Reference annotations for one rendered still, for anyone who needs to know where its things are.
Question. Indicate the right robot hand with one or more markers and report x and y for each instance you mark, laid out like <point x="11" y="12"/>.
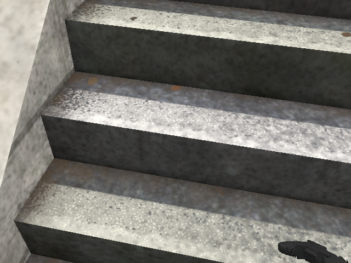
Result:
<point x="310" y="251"/>

